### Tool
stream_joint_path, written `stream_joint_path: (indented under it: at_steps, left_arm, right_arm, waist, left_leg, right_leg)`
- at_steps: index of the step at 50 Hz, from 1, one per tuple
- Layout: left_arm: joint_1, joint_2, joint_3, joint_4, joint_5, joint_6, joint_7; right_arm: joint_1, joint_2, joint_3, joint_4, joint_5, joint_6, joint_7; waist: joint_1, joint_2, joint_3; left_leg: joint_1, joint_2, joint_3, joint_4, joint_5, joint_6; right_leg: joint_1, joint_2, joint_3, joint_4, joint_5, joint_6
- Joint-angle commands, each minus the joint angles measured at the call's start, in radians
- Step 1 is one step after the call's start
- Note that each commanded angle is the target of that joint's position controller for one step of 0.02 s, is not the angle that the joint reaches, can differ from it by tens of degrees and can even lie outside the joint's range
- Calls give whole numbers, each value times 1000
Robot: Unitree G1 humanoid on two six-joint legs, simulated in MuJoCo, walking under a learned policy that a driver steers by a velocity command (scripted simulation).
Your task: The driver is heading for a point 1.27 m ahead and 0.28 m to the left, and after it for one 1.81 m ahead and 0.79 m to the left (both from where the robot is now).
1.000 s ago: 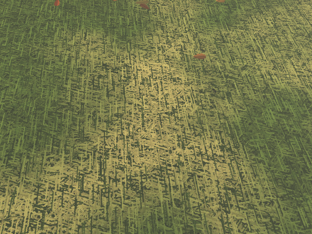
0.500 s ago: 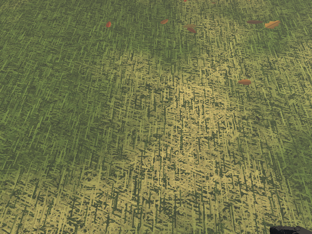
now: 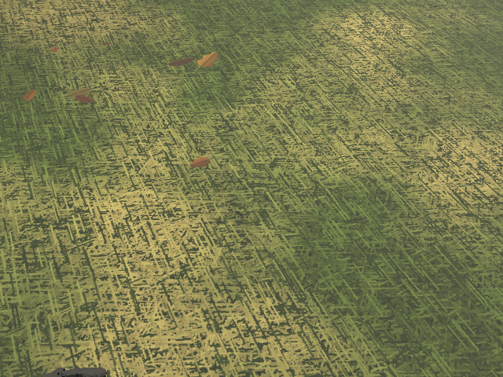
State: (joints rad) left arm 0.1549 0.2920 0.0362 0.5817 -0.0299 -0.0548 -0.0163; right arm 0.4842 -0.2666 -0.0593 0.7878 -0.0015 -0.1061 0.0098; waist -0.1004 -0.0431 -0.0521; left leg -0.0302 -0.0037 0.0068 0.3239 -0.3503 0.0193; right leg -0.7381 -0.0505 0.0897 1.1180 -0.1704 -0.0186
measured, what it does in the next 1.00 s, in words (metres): walks ahead, turning left: right foot, then left foot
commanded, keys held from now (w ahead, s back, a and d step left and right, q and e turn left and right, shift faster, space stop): w+q+shift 0.58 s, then w+shift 0.08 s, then w+e+shift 0.34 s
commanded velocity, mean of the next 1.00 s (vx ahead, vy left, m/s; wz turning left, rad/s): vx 0.96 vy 0.00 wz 0.35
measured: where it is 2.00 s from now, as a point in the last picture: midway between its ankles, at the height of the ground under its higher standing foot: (126, 133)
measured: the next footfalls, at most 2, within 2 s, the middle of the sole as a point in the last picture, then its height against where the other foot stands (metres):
right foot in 0.20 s outside the picture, level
left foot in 0.66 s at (162, 341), level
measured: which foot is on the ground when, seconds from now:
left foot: down 0.00-0.20, up 0.22-0.64, down 0.66-1.00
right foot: up 0.00-0.18, down 0.20-0.66, up 0.68-1.00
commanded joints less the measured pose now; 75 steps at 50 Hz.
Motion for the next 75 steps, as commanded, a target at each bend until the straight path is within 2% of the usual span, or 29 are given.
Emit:
stream_joint_path:
  at_steps: [1, 7, 9, 10, 11, 12, 14, 16, 19, 26, 29, 31, 32, 33, 34, 35, 36, 38, 43, 52, 56, 57, 58, 59, 60, 62, 66, 70, 75]
  left_arm:
    - [-190, 17, -7, -125, 14, -42, -16]
    - [-240, 72, 18, -145, -10, -77, -50]
    - [10, 154, 65, -96, -19, -65, -25]
    - [247, 189, 84, -50, -15, -48, -2]
    - [362, 293, 101, -12, 27, -41, 4]
    - [387, 244, 86, -6, 39, -42, -4]
    - [269, 129, 56, 40, 21, -42, 2]
    - [156, 50, 40, 68, 54, -46, 3]
    - [40, 12, 41, 102, 31, -58, 4]
    - [61, 150, 73, 134, 31, -65, 24]
    - [88, 249, 94, 139, 23, -39, 21]
    - [92, 297, 103, 138, 11, -12, 20]
    - [67, 284, 96, 134, 12, -9, 20]
    - [77, 167, 59, 143, 20, -26, 20]
    - [277, -14, 0, 90, 13, -66, 7]
    - [192, 115, 12, 95, -28, -100, 3]
    - [65, 152, 25, 72, -67, -104, 6]
    - [37, 94, 9, 85, -37, -80, 21]
    - [81, 63, 16, 153, -27, 8, 11]
    - [-127, 45, 12, 82, -17, -42, -60]
    - [260, 180, 75, 134, -35, 10, -52]
    - [546, 239, 105, 209, -27, 36, -33]
    - [621, 191, 80, 269, -13, 55, -17]
    - [470, 163, 60, 213, 37, 21, -24]
    - [383, 119, 52, 155, 43, 0, -25]
    - [275, 101, 53, 113, 30, -37, -36]
    - [166, 98, 48, 79, 8, -50, -11]
    - [266, 47, 28, 160, -2, -18, 40]
    - [374, 62, 23, 245, 30, 7, 52]
  right_arm:
    - [-37, -100, -4, -45, 15, -6, -8]
    - [19, -184, -12, 4, 38, 13, -21]
    - [19, -199, -11, 23, 14, 20, -20]
    - [-20, -182, -3, -10, -7, 14, -21]
    - [109, 9, 40, -53, -3, -4, -22]
    - [82, -37, 33, -68, 68, -23, -22]
    - [-114, -86, 14, -112, 84, -6, -31]
    - [-121, -52, 8, -105, 48, 27, -21]
    - [-146, 3, 13, -123, 53, 92, -8]
    - [-351, -57, 14, -196, 32, 87, 41]
    - [-370, -116, -8, -218, 46, 81, 56]
    - [-174, -188, -47, -189, 57, 93, 49]
    - [57, -255, -87, -121, 51, 103, 37]
    - [157, -295, -100, -63, 56, 116, 17]
    - [24, -357, -85, -100, 33, 87, 17]
    - [10, -238, -61, -141, 21, 63, 30]
    - [-3, -216, -55, -131, 6, 39, 34]
    - [-139, -160, -34, -117, -10, 2, 39]
    - [-169, -102, -20, -77, -18, -38, 17]
    - [-85, -146, -12, -33, -25, -21, -44]
    - [-215, -258, -47, -69, -27, 43, -78]
    - [-335, -255, -47, -102, -19, 37, -66]
    - [-413, -79, 2, -119, -15, 1, -20]
    - [-266, 75, 47, -199, 23, -39, 5]
    - [-255, -18, 54, -230, 36, -81, 21]
    - [-338, -94, 32, -242, 31, -91, 17]
    - [-336, -124, 18, -231, -15, -43, -24]
    - [-542, 8, 66, -298, -52, -42, -12]
    - [-597, -49, 29, -305, -6, -45, 20]
  waist:
    - [20, 130, 219]
    - [58, 203, 168]
    - [224, 247, -7]
    - [351, 226, -152]
    - [263, -144, -406]
    - [277, -291, -474]
    - [245, -150, -93]
    - [143, -103, 26]
    - [70, -93, 148]
    - [82, 80, 245]
    - [58, 28, 184]
    - [-63, -53, 57]
    - [-177, -32, -53]
    - [-182, 147, -23]
    - [67, 491, -152]
    - [-17, 263, -244]
    - [-29, 144, -71]
    - [66, -13, 50]
    - [97, 46, 154]
    - [43, 83, 190]
    - [300, 220, -20]
    - [443, 177, -98]
    - [432, -146, -3]
    - [202, -409, -43]
    - [203, -241, -122]
    - [106, 174, 42]
    - [44, 149, 131]
    - [185, 41, 140]
    - [250, -47, 59]
  left_leg:
    - [-54, 224, -273, -233, 62, 187]
    - [-77, 254, -202, -180, 414, 142]
    - [-124, 206, -133, 163, 821, 97]
    - [-378, 167, -140, 472, 671, 59]
    - [-652, 37, -123, 883, -62, 21]
    - [-723, 25, -215, 1053, -127, 28]
    - [-880, 114, -121, 1153, -1, 30]
    - [-741, 180, -126, 1067, 81, 29]
    - [-714, 214, -118, 1011, 58, 20]
    - [-659, 165, 20, 598, 437, 55]
    - [-533, 55, 149, 496, 379, 103]
    - [-279, -34, 174, 500, 194, 152]
    - [46, -66, 142, 426, 203, 194]
    - [253, -11, -17, 383, 194, 220]
    - [437, 219, -645, 147, -152, 393]
    - [402, 312, -845, -71, -408, 364]
    - [241, 329, -799, -134, -419, 318]
    - [-39, 287, -570, -104, -233, 248]
    - [-203, 175, -122, -172, 146, 114]
    - [83, 138, 221, -187, 902, -41]
    - [149, 213, 218, 332, 1624, -41]
    - [-43, 190, 187, 679, 1483, -20]
    - [-341, -27, 168, 1181, 237, -13]
    - [-764, -150, -46, 1478, -271, -40]
    - [-846, -115, -178, 1426, -181, 30]
    - [-749, -22, -184, 1132, -8, 73]
    - [-592, 58, -174, 835, 60, -32]
    - [-394, 23, 27, 346, 518, -73]
    - [-387, -73, 52, 135, 632, 6]
  right_leg:
    - [-179, -42, -54, -170, 112, 31]
    - [292, 54, -93, -521, 116, 23]
    - [665, 99, -128, -523, 7, -25]
    - [1030, -24, -23, -447, -44, -48]
    - [1339, -331, 469, -570, -500, -154]
    - [1272, -384, 808, -831, -797, -186]
    - [992, -346, 521, -855, -558, -146]
    - [709, -272, 267, -880, -290, -134]
    - [544, -259, 25, -969, -96, -110]
    - [606, -184, -330, -1062, 133, -74]
    - [784, -201, -373, -917, 785, -57]
    - [811, -229, -358, -594, 1187, -69]
    - [683, -210, -335, -313, 1157, -64]
    - [412, -78, -314, 125, 339, -14]
    - [38, 100, -147, 489, -406, 4]
    - [9, 53, 33, 472, -311, -39]
    - [-35, 26, 17, 428, -246, -62]
    - [48, -76, 41, 291, -119, -75]
    - [61, -119, 80, 94, 106, -25]
    - [100, 51, -205, -468, 438, -56]
    - [491, 145, -266, -377, 177, -129]
    - [804, 92, -139, -395, 165, -181]
    - [904, 62, -56, -423, 171, -208]
    - [1044, -43, 439, -533, -84, -404]
    - [1056, -150, 748, -797, -427, -453]
    - [766, -140, 740, -928, -513, -360]
    - [459, 7, 488, -932, -162, -337]
    - [313, 131, 115, -826, 432, -183]
    - [606, 46, 109, -694, 510, -86]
